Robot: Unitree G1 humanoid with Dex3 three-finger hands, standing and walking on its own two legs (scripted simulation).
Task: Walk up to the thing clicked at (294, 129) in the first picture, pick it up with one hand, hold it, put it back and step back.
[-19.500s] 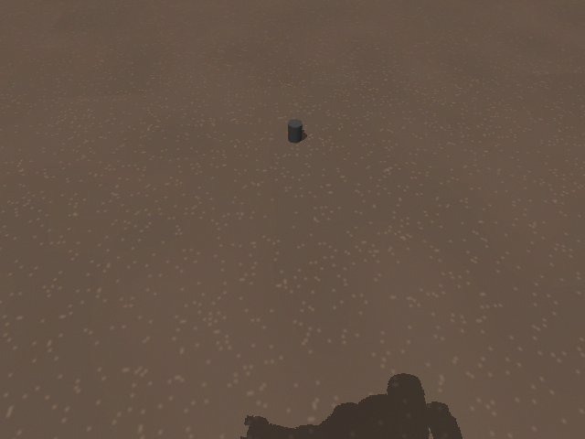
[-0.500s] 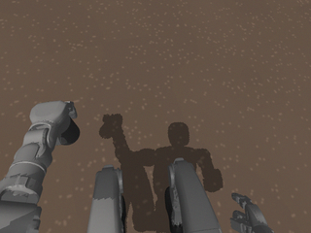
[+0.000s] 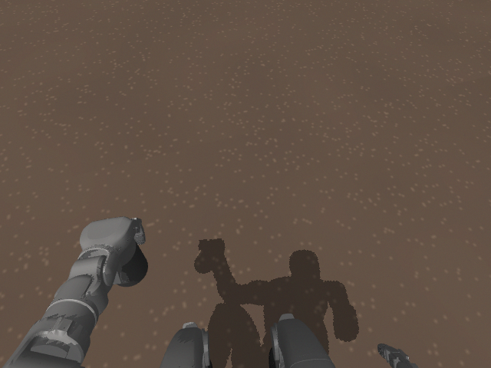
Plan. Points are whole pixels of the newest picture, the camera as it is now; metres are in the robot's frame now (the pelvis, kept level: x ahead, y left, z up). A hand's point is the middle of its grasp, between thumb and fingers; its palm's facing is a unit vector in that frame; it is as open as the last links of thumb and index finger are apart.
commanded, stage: lift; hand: left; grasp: from above
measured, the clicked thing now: (125, 252) +0.36 +0.22 -0.14
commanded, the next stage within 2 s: hold in 0.38 s
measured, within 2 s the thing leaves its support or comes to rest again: neither
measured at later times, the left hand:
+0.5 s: hand (110, 233) +0.35 +0.21 -0.02, palm faces -0.47 -0.10 -0.88, open 9.7 cm
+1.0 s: hand (99, 224) +0.35 +0.22 +0.01, palm faces -0.48 -0.07 -0.88, open 9.7 cm
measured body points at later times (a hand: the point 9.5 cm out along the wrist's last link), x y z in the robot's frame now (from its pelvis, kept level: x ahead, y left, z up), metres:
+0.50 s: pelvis +0.04 +0.00 +0.06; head +0.09 +0.00 +0.51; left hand +0.37 +0.22 +0.03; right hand +0.13 -0.27 -0.06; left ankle +0.05 +0.12 -0.65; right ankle +0.05 -0.14 -0.65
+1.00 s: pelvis +0.05 +0.00 +0.08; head +0.07 -0.01 +0.53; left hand +0.37 +0.22 +0.06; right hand +0.15 -0.27 -0.04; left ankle +0.05 +0.12 -0.65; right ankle +0.05 -0.14 -0.65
